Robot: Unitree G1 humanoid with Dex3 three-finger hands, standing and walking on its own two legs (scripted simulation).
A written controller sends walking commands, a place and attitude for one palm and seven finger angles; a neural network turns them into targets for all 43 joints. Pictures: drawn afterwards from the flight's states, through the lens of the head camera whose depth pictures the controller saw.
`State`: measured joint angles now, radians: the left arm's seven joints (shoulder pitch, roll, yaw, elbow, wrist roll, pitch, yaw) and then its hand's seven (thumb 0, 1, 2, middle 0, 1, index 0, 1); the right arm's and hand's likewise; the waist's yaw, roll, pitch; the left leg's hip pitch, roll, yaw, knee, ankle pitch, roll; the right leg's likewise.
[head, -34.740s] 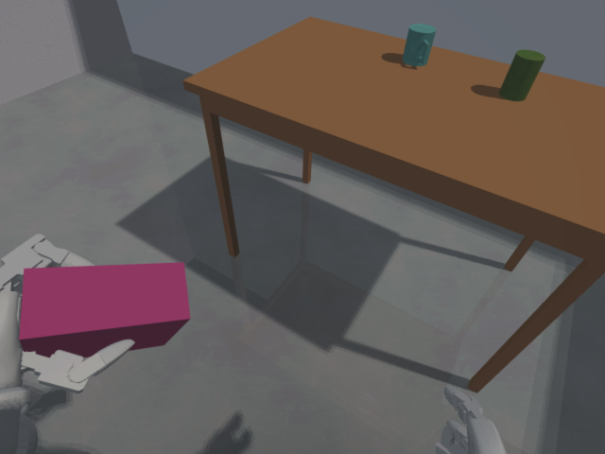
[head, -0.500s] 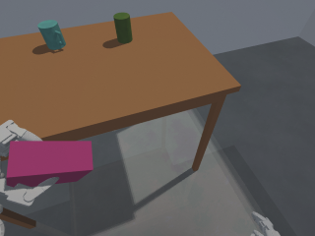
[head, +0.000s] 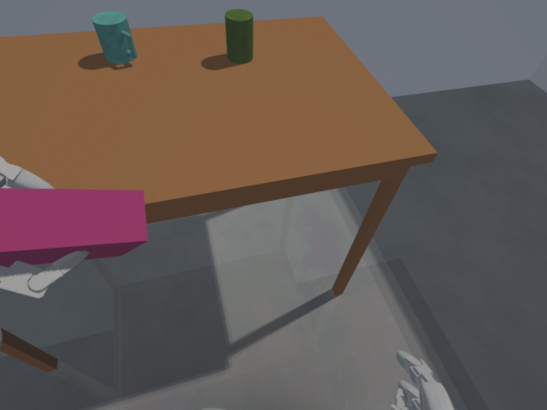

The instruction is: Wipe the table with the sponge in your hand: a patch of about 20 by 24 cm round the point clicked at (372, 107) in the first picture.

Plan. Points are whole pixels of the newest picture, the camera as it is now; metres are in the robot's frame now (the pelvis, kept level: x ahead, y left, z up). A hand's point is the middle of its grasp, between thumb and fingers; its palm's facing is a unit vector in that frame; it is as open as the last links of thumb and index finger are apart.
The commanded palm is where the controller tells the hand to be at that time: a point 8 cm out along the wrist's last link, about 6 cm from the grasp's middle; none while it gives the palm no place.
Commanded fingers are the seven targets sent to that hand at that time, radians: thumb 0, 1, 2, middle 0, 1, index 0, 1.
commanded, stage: look again from close up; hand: left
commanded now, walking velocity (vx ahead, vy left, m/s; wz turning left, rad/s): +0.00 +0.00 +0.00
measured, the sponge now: (93, 228) +0.27 +0.26 +0.14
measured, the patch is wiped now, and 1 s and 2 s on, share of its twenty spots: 0.00 0.00 0.00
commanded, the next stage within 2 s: shuffle to correct the standing spot in 0.16 s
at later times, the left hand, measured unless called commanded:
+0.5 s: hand (26, 219) +0.25 +0.31 +0.17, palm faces +0.44 -0.85 -0.29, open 9.8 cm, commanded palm +0.20 +0.34 +0.18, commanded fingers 0.00 0.10 1.30 -1.20 -1.60 -1.20 -1.60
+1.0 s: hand (69, 145) +0.37 +0.33 +0.17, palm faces +0.39 -0.83 -0.40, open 9.8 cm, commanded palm +0.30 +0.36 +0.18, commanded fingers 0.00 0.10 1.30 -1.20 -1.60 -1.20 -1.60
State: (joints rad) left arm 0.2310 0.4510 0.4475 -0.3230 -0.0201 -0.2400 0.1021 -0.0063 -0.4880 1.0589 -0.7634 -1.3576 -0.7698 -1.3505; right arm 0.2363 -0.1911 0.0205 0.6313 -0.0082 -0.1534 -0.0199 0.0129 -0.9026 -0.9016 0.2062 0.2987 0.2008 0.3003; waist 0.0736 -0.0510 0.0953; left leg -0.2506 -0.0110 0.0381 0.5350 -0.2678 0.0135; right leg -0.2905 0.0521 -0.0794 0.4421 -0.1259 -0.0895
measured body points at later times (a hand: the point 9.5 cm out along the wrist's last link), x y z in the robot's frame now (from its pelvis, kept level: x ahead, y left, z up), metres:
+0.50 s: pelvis +0.04 +0.06 +0.00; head +0.03 +0.08 +0.44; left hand +0.22 +0.36 +0.18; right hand +0.21 -0.14 -0.08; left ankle +0.02 +0.11 -0.74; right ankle +0.07 -0.06 -0.74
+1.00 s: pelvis +0.12 +0.09 -0.03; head +0.15 +0.10 +0.42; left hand +0.34 +0.37 +0.19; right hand +0.30 -0.14 -0.10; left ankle +0.18 +0.23 -0.74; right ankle +0.10 -0.02 -0.71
